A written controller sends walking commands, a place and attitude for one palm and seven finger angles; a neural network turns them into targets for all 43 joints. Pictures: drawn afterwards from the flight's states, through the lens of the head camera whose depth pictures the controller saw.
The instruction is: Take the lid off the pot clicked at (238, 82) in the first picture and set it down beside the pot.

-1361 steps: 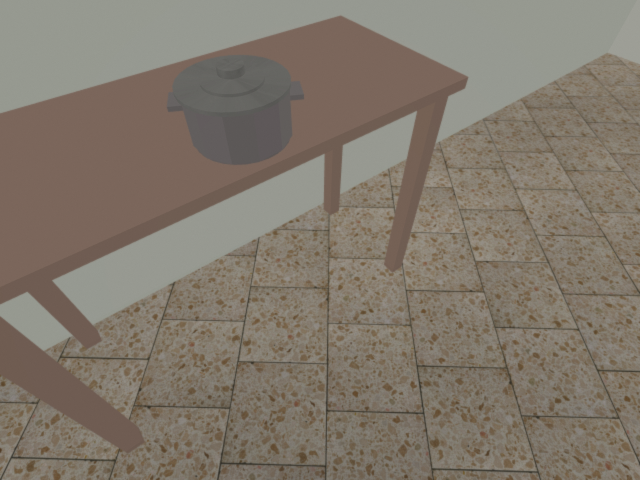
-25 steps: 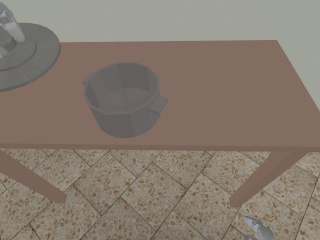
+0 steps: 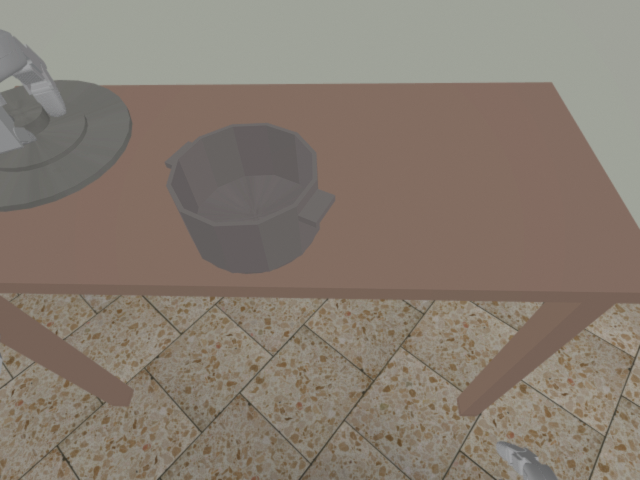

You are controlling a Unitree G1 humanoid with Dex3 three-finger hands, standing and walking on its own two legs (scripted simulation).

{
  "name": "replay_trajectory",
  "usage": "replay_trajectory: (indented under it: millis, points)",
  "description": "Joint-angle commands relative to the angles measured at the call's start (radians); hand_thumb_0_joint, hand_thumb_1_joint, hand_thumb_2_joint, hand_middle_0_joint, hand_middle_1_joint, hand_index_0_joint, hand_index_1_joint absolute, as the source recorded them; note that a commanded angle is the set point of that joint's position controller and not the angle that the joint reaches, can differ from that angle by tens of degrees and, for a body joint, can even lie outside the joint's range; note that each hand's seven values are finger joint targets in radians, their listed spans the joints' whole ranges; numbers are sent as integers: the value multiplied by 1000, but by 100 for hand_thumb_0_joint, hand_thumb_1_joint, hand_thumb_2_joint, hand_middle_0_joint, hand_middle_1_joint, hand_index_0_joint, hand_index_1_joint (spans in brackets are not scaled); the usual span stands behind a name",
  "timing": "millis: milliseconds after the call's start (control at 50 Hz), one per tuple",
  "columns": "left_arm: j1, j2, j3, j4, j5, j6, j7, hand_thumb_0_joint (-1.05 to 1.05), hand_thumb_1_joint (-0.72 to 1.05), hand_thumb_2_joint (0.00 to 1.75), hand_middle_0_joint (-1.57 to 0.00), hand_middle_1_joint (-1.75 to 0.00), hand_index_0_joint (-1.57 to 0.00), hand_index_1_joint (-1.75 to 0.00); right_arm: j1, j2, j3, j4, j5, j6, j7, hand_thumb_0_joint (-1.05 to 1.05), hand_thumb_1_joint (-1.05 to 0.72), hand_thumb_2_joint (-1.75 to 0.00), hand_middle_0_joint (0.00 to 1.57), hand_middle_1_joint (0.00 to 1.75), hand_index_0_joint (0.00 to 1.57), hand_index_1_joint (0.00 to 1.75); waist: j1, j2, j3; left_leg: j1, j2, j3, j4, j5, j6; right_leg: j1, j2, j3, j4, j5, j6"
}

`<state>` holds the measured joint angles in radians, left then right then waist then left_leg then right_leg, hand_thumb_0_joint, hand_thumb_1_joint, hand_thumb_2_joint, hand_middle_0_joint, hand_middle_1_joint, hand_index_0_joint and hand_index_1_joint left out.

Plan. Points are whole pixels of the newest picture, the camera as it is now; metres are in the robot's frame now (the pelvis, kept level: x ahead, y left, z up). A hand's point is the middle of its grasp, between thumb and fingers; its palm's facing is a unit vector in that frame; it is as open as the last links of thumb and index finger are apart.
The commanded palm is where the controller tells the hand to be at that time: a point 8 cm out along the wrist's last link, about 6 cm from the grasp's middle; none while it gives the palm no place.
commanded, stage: lower the lid onto the table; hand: left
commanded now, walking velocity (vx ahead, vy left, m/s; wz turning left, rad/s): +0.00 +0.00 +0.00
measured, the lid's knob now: (21, 119) +0.45 +0.34 +0.22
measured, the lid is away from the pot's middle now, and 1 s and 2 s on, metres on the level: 0.23 0.23 0.23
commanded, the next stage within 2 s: none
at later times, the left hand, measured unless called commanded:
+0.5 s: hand (19, 152) +0.42 +0.34 +0.20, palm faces -0.29 -0.15 -0.95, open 7.6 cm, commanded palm +0.41 +0.34 +0.28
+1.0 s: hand (46, 170) +0.43 +0.34 +0.16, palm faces -0.36 -0.17 -0.92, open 7.5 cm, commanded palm +0.43 +0.35 +0.24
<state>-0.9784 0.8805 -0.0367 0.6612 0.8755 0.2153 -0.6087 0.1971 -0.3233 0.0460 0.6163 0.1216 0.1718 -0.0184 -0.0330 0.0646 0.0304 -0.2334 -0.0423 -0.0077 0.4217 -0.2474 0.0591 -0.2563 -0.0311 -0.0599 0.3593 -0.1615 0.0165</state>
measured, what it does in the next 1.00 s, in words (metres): stands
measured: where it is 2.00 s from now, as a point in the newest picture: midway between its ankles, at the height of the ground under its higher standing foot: outside the picture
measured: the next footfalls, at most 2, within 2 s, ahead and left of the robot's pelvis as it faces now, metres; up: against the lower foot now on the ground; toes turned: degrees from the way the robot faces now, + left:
none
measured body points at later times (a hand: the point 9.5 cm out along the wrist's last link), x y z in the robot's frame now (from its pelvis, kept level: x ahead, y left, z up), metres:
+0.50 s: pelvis +0.00 +0.00 +0.00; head +0.04 -0.01 +0.45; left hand +0.43 +0.34 +0.25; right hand +0.10 -0.27 -0.12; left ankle -0.02 +0.08 -0.74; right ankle +0.01 -0.14 -0.74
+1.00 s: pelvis +0.00 +0.01 +0.00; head +0.05 +0.00 +0.44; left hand +0.44 +0.34 +0.22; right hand +0.10 -0.26 -0.12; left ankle -0.02 +0.08 -0.74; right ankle +0.01 -0.14 -0.74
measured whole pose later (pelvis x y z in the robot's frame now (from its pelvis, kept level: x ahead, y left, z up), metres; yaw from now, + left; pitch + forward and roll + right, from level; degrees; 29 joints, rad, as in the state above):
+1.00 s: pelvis +0.00 +0.01 +0.00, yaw +0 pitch +5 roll -2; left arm -0.95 0.85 -0.04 0.88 0.88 0.07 -0.55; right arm 0.23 -0.31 0.05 0.65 0.11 0.15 -0.02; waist -0.06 0.04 0.02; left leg -0.28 -0.04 0.00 0.47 -0.27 0.07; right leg -0.29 -0.03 -0.05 0.38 -0.17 0.02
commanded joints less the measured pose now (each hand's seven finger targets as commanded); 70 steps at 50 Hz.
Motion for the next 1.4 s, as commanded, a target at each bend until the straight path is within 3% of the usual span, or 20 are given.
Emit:
replay_trajectory:
  millis: [0,60,120,160,280,360,560,620,680,760,780,840,960,980,1140,1200,1240,1280,1320,1380]
  points:
    - [-554,381,146,-206,26,-16,66,0,49,122,-85,-83,-90,-85,-42,-142,-50,-115,-10,-33,-11,0,-90,-90,20,30,20,30,-4,71,-431,187,10,-35,-3,472,16,132,62,-9,12,225,-67]
    - [-532,329,101,-168,9,-19,68,0,49,122,-85,-83,-90,-85,-35,-144,-52,-110,-4,-31,-13,0,-90,-90,20,30,20,30,-17,79,-402,179,12,-39,-12,436,10,113,64,-13,1,193,-67]
    - [-538,405,156,-134,31,-32,77,0,49,122,-85,-83,-90,-85,-32,-140,-44,-111,-9,-35,-15,0,-90,-90,20,30,20,30,-2,38,-419,141,7,-27,-11,388,17,150,61,-7,18,203,-67]
    - [-553,369,122,-129,16,-41,76,0,49,122,-85,-83,-90,-85,-29,-148,-48,-102,-7,-30,-17,0,-90,-90,20,30,20,30,-14,67,-415,149,9,-27,-15,389,15,141,61,-8,8,204,-66]
    - [-547,447,183,-143,33,-71,91,0,49,122,-85,-83,-90,-85,-12,-142,-46,-103,-15,-45,-19,0,-90,-90,20,30,20,30,1,62,-479,150,5,-28,6,448,19,191,58,5,31,259,-64]
    - [-506,337,103,-85,1,-73,80,0,49,122,-85,-83,-90,-85,-4,-150,-55,-94,-8,-41,-17,0,-90,-90,20,30,20,30,-23,90,-401,159,12,-32,3,449,17,123,62,-10,6,224,-62]
    - [-488,408,169,-114,-1,-103,100,0,49,122,-85,-83,-90,-85,14,-158,-60,-82,-16,-49,-21,0,-90,-90,20,30,20,30,-18,93,-456,178,12,-39,16,477,17,138,67,-7,13,230,-63]
    - [-527,344,115,-89,-6,-110,95,0,49,122,-85,-83,-90,-85,13,-151,-57,-69,-12,-50,-23,0,-90,-90,20,30,20,30,-25,73,-400,161,17,-41,3,429,18,108,67,-17,10,200,-60]
    - [-550,382,133,-103,10,-120,106,0,49,122,-85,-83,-90,-85,21,-154,-56,-69,-19,-52,-22,0,-90,-90,20,30,20,30,-19,93,-442,168,15,-43,7,433,11,118,67,-12,18,197,-63]
    - [-521,357,127,-101,0,-130,111,0,49,122,-85,-83,-90,-85,20,-157,-62,-72,-22,-59,-20,0,-90,-90,20,30,20,30,-25,131,-462,213,18,-56,23,521,2,95,70,-13,17,211,-66]
    - [-547,394,152,-123,12,-136,115,0,49,122,-85,-83,-90,-85,27,-156,-59,-70,-25,-61,-18,0,-90,-90,20,30,20,30,-16,117,-479,203,17,-58,20,512,1,116,68,-10,23,220,-64]
    - [-484,375,147,9,8,-144,109,0,49,122,-85,-83,-90,-85,35,-153,-56,-62,-19,-53,-20,0,-90,-90,20,30,20,30,-19,23,-414,123,14,-36,16,435,17,127,67,-13,26,229,-58]
    - [-520,362,117,-38,6,-160,118,0,49,122,-85,-83,-90,-85,38,-159,-62,-68,-20,-51,-16,0,-90,-90,20,30,20,30,-30,126,-461,183,17,-46,34,533,4,96,66,-8,29,243,-63]
    - [-543,398,152,-96,12,-166,123,0,49,122,-85,-83,-90,-85,45,-156,-64,-70,-24,-54,-13,0,-90,-90,20,30,20,30,-22,125,-499,206,20,-56,37,563,1,108,68,-6,36,250,-61]
    - [-484,367,148,-54,-6,-181,120,0,49,122,-85,-83,-90,-85,51,-158,-68,-60,-22,-53,-12,0,-90,-90,20,30,20,30,-29,90,-462,184,18,-50,46,548,8,84,69,-12,35,246,-56]
    - [-475,304,100,-35,-12,-182,120,0,49,122,-85,-83,-90,-85,54,-155,-69,-51,-26,-53,-13,0,-90,-90,20,30,20,30,-42,111,-447,209,22,-57,58,584,0,42,75,-16,34,235,-56]
    - [-468,314,105,-8,-10,-182,123,0,49,122,-85,-83,-90,-85,58,-157,-65,-49,-24,-52,-14,0,-90,-90,20,30,20,30,-40,115,-422,183,21,-56,52,545,-2,34,76,-19,37,210,-58]
    - [-507,369,142,-71,-6,-192,130,0,49,122,-85,-83,-90,-85,62,-164,-68,-49,-26,-52,-13,0,-90,-90,20,30,20,30,-31,117,-470,202,22,-64,51,557,-8,54,73,-15,40,218,-59]
    - [-492,354,136,-85,-5,-200,134,0,49,122,-85,-83,-90,-85,53,-157,-67,-59,-28,-58,-13,0,-90,-90,20,30,20,30,-29,127,-510,224,20,-71,61,610,-11,64,74,-13,49,239,-60]
    - [-463,354,146,-24,-6,-203,137,0,49,122,-85,-83,-90,-85,70,-161,-68,-43,-29,-58,-14,0,-90,-90,20,30,20,30,-34,89,-471,202,25,-69,66,593,-14,44,76,-16,48,230,-55]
